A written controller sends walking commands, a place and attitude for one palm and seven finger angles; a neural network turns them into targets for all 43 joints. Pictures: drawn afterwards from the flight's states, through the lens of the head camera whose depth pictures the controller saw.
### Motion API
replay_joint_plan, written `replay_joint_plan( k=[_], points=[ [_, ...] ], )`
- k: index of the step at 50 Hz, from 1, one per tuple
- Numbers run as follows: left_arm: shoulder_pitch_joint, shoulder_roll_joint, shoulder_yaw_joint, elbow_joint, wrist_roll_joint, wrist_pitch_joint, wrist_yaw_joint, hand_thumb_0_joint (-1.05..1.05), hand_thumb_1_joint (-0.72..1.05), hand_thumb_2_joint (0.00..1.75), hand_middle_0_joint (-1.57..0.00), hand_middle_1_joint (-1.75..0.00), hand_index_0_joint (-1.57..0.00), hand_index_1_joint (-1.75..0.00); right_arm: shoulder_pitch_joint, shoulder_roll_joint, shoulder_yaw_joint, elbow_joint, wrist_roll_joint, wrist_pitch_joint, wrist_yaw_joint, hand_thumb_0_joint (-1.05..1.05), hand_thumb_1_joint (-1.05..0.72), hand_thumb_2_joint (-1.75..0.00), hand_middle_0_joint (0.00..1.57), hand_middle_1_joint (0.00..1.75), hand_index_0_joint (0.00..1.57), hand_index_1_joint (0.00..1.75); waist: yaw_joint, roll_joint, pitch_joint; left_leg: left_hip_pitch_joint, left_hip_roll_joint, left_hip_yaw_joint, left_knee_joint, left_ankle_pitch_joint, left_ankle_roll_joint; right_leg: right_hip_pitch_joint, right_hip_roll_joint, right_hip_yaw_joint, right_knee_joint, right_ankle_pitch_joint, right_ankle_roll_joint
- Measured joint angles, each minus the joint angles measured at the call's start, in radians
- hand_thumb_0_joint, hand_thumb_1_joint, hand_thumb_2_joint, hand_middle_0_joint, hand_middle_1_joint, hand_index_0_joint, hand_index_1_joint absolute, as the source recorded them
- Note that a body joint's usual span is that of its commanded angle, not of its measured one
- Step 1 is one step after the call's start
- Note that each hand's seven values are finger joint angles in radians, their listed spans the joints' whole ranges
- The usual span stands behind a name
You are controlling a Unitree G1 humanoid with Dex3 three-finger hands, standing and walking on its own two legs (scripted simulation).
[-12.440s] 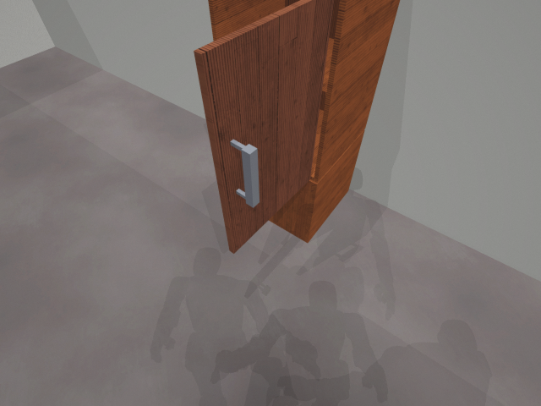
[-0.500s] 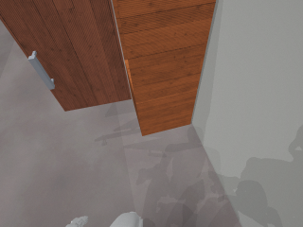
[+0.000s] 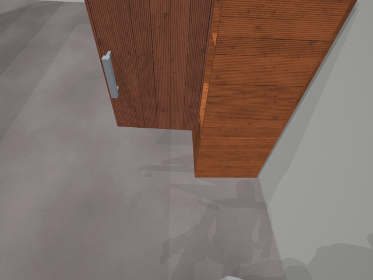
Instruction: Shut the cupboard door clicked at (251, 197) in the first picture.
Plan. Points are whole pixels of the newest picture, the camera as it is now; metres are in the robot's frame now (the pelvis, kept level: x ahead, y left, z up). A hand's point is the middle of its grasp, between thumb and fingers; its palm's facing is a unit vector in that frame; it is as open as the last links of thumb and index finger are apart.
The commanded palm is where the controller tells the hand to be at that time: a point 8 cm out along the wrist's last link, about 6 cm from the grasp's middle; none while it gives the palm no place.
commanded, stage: take the last steps up to it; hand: left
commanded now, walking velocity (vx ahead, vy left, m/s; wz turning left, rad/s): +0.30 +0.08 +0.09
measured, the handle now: (112, 75) +0.77 +0.35 -0.04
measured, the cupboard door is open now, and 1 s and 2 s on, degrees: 87 87 87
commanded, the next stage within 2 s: come to a stop and stand still in 0.62 s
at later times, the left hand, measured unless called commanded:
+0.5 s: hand out of the picture +0.10 +0.16 -0.16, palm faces +0.11 -0.98 -0.18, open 7.3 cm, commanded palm none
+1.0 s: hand (111, 207) +0.32 +0.25 -0.18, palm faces +0.05 -0.97 -0.22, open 7.4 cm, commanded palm none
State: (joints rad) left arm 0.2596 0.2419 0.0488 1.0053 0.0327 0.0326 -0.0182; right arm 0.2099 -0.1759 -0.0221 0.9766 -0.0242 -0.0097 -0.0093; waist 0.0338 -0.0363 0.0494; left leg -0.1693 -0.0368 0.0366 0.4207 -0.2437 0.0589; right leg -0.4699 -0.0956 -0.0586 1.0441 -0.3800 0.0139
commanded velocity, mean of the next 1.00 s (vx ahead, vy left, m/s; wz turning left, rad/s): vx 0.08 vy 0.02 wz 0.02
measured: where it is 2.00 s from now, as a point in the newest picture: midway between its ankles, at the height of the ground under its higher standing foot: (170, 279)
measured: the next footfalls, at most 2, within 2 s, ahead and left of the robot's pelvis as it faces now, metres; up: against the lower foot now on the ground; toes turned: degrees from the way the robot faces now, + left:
right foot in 0.22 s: +0.12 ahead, -0.13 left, +0.00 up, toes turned -5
left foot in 0.64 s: +0.32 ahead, +0.16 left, +0.00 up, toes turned +10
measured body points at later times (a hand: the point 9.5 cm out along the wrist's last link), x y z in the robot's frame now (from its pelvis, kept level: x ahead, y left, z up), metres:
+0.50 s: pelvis +0.14 -0.01 +0.01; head +0.17 -0.01 +0.45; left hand +0.10 +0.21 -0.15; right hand +0.18 -0.25 -0.15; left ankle +0.21 +0.14 -0.69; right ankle +0.08 -0.12 -0.74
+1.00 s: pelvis +0.26 +0.06 -0.01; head +0.30 +0.06 +0.44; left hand +0.32 +0.30 -0.16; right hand +0.34 -0.17 -0.16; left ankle +0.29 +0.15 -0.74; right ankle +0.27 -0.05 -0.73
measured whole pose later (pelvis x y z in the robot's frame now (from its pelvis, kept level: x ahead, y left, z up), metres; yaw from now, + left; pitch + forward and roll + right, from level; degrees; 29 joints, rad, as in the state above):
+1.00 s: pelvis +0.26 +0.06 -0.01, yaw +2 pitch +1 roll +1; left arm 0.18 0.19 0.04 0.99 0.02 0.03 0.02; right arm 0.16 -0.15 -0.03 1.03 -0.02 0.00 -0.04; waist 0.00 -0.03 0.07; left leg -0.28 0.01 0.16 0.50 -0.23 0.05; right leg -0.34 -0.05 -0.07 0.68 -0.34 0.00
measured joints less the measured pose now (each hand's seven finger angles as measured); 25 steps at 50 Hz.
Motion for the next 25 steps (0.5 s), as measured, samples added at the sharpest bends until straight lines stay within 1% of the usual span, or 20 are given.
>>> replay_joint_plan(
  k=[4,7,9,10,11,13,14,16,18,20,22,25],
  points=[
    [-0.017,-0.02,-0.008,-0.014,0.0,-0.012,-0.003,0.01,0.91,0.9,-0.19,-0.3,-0.19,-0.3,0.061,0.006,-0.002,0.035,0.001,-0.005,0.0,0.01,-0.9,-0.9,0.2,0.3,0.2,0.3,-0.013,0.019,-0.007,0.037,-0.011,-0.009,-0.054,0.01,0.002,0.009,-0.007,0.0,-0.135,0.029,0.003],
    [-0.031,-0.034,-0.013,-0.018,0.0,-0.019,-0.002,0.01,0.91,0.9,-0.19,-0.3,-0.19,-0.3,0.102,0.009,-0.006,0.06,-0.002,-0.007,0.001,0.01,-0.9,-0.9,0.2,0.3,0.2,0.3,-0.031,0.026,-0.008,0.056,-0.017,-0.007,-0.056,-0.01,-0.003,0.053,0.002,-0.008,-0.27,0.024,0.002],
    [-0.04,-0.041,-0.014,-0.02,0.0,-0.028,-0.003,0.01,0.91,0.9,-0.19,-0.3,-0.19,-0.3,0.128,0.009,-0.007,0.078,-0.001,-0.007,0.001,0.01,-0.9,-0.9,0.2,0.3,0.2,0.3,-0.04,0.028,-0.008,0.061,-0.019,-0.003,-0.028,-0.041,-0.012,0.106,0.017,-0.018,-0.375,0.046,0.0],
    [-0.042,-0.043,-0.014,-0.023,-0.001,-0.037,-0.003,0.01,0.91,0.9,-0.19,-0.3,-0.19,-0.3,0.143,0.01,-0.008,0.086,0.001,-0.006,0.001,0.01,-0.9,-0.9,0.2,0.3,0.2,0.3,-0.043,0.025,-0.009,0.055,-0.021,-0.002,0.005,-0.068,-0.019,0.144,0.024,-0.022,-0.44,0.061,-0.003],
    [-0.046,-0.047,-0.013,-0.025,0.001,-0.049,-0.002,0.01,0.91,0.9,-0.19,-0.3,-0.19,-0.3,0.156,0.008,-0.01,0.094,0.005,-0.005,0.001,0.01,-0.9,-0.9,0.2,0.3,0.2,0.3,-0.043,0.03,-0.008,0.038,-0.017,-0.003,0.062,-0.106,-0.023,0.166,0.031,-0.023,-0.477,0.085,-0.017],
    [-0.055,-0.069,-0.015,-0.023,0.0,-0.07,0.004,0.01,0.91,0.9,-0.19,-0.3,-0.19,-0.3,0.158,-0.003,-0.017,0.116,0.005,0.009,0.004,0.01,-0.9,-0.9,0.2,0.3,0.2,0.3,-0.048,0.059,0.008,-0.034,0.0,-0.012,0.269,-0.214,-0.026,0.183,0.045,-0.047,-0.453,0.085,-0.04],
    [-0.05,-0.079,-0.016,-0.023,-0.002,-0.078,0.008,0.01,0.91,0.9,-0.2,-0.3,-0.2,-0.3,0.156,-0.008,-0.021,0.124,0.003,0.016,0.008,0.01,-0.9,-0.9,0.2,0.3,0.2,0.3,-0.049,0.067,0.012,-0.081,0.005,-0.013,0.38,-0.226,-0.029,0.204,0.046,-0.059,-0.462,0.079,-0.044],
    [-0.03,-0.094,-0.013,-0.02,-0.006,-0.088,0.023,0.0,0.91,0.9,-0.2,-0.3,-0.2,-0.3,0.142,-0.015,-0.028,0.133,-0.001,0.023,0.013,0.01,-0.9,-0.9,0.2,0.3,0.2,0.3,-0.046,0.067,0.014,-0.172,0.022,-0.005,0.532,-0.181,-0.038,0.25,0.047,-0.07,-0.513,0.082,-0.044],
    [-0.003,-0.093,-0.006,-0.007,-0.01,-0.096,0.033,0.0,0.93,0.9,-0.2,-0.3,-0.2,-0.3,0.119,-0.018,-0.034,0.127,-0.004,0.025,0.019,0.01,-0.91,-0.9,0.2,0.3,0.2,0.3,-0.044,0.061,0.013,-0.25,0.051,0.0,0.588,-0.103,-0.054,0.298,0.05,-0.077,-0.581,0.101,-0.037],
    [0.024,-0.091,-0.008,0.015,-0.01,-0.101,0.032,0.0,0.94,0.9,-0.2,-0.3,-0.2,-0.3,0.092,-0.019,-0.039,0.112,-0.004,0.024,0.023,0.01,-0.91,-0.9,0.2,0.3,0.2,0.3,-0.045,0.052,0.011,-0.307,0.08,0.004,0.571,-0.039,-0.072,0.342,0.05,-0.082,-0.646,0.116,-0.035],
    [0.049,-0.094,-0.013,0.041,-0.01,-0.104,0.029,0.0,0.93,0.9,-0.2,-0.3,-0.2,-0.3,0.064,-0.02,-0.041,0.096,-0.002,0.021,0.027,0.01,-0.91,-0.9,0.19,0.3,0.2,0.3,-0.043,0.045,0.012,-0.343,0.101,0.009,0.514,0.005,-0.087,0.38,0.045,-0.088,-0.694,0.123,-0.029],
    [0.083,-0.103,-0.02,0.078,-0.008,-0.105,0.026,0.0,0.93,0.9,-0.2,-0.3,-0.2,-0.3,0.017,-0.021,-0.042,0.077,0.0,0.016,0.032,0.01,-0.91,-0.9,0.19,0.3,0.19,0.3,-0.026,0.035,0.017,-0.359,0.114,0.021,0.398,0.036,-0.096,0.428,0.033,-0.092,-0.727,0.11,-0.01]
  ],
)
